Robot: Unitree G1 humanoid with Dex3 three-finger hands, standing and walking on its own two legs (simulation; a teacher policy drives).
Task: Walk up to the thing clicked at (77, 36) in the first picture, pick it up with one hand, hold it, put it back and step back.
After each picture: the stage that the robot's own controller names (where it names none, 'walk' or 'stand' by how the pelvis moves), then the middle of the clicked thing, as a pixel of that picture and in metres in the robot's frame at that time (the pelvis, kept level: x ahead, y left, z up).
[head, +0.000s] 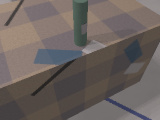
stand; (80, 23) +0.70 +0.04 +0.03
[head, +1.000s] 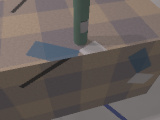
walk; (81, 20) +0.66 +0.05 +0.06
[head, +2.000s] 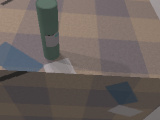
walk; (49, 32) +0.52 +0.18 +0.07
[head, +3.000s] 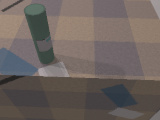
stand; (41, 37) +0.52 +0.20 +0.07
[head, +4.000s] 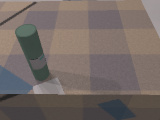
stand; (35, 55) +0.46 +0.22 +0.04
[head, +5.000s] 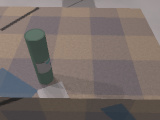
stand; (41, 59) +0.46 +0.20 +0.03
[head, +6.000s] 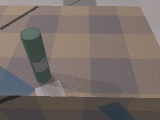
stand; (37, 58) +0.47 +0.21 +0.03
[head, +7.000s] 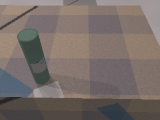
stand; (35, 59) +0.46 +0.22 +0.03
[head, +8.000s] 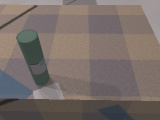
stand; (35, 60) +0.45 +0.22 +0.03
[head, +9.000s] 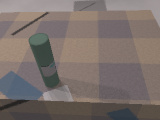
rise first; (46, 63) +0.45 +0.21 +0.03
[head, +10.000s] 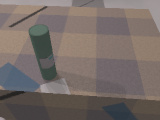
go down; (44, 55) +0.48 +0.20 +0.04
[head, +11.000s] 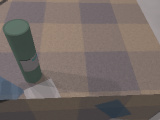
go down; (26, 55) +0.44 +0.20 +0.06
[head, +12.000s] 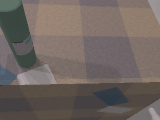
close in; (18, 37) +0.46 +0.20 +0.09
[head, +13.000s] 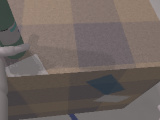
close; (3, 25) +0.48 +0.21 +0.11
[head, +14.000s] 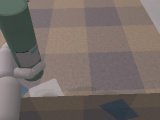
lift; (24, 47) +0.37 +0.18 +0.20
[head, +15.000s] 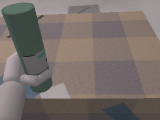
hold; (32, 53) +0.33 +0.16 +0.22
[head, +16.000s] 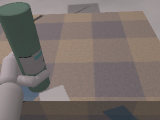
hold; (28, 53) +0.33 +0.17 +0.22
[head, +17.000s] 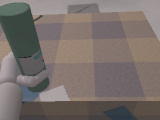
hold; (28, 54) +0.33 +0.17 +0.22
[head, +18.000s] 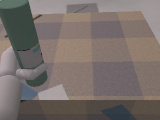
crouch; (27, 48) +0.35 +0.18 +0.22
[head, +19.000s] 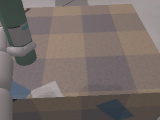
crouch; (16, 27) +0.44 +0.20 +0.22
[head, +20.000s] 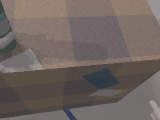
lower; out of the picture +0.51 +0.22 +0.12
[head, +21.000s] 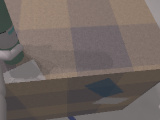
lower; (1, 29) +0.48 +0.21 +0.11
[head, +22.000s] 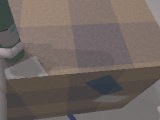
lower; (2, 27) +0.48 +0.21 +0.11
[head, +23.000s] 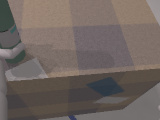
lower; (3, 28) +0.48 +0.21 +0.11
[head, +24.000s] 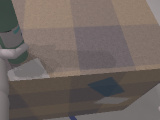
loosen; (7, 28) +0.48 +0.20 +0.11
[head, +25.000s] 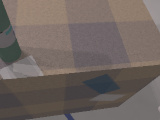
withdraw; out of the picture +0.48 +0.21 +0.11
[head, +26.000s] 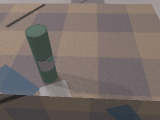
sink last; (43, 57) +0.45 +0.20 +0.06
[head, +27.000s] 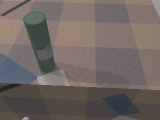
stand; (41, 46) +0.48 +0.20 +0.06
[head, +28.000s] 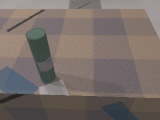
stand; (42, 58) +0.48 +0.20 +0.04
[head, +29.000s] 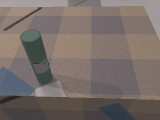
stand; (38, 60) +0.46 +0.21 +0.03
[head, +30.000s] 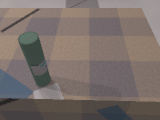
stand; (36, 62) +0.46 +0.22 +0.03
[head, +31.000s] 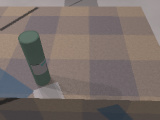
stand; (36, 61) +0.45 +0.22 +0.03
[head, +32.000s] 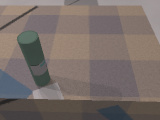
stand; (36, 61) +0.45 +0.22 +0.03
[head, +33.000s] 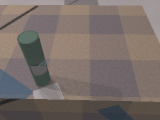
walk; (36, 61) +0.45 +0.21 +0.03
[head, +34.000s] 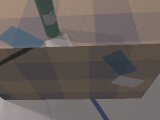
walk; (46, 12) +0.66 +0.20 +0.05
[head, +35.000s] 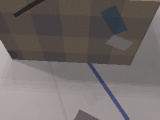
walk; out of the picture +1.05 +0.16 +0.06
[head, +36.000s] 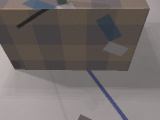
stand; out of the picture +1.10 +0.19 +0.05
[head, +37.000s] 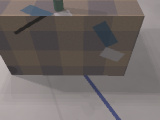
stand; out of the picture +1.08 +0.21 +0.03
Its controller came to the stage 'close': yes
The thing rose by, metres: 0.20
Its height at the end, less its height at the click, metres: +0.00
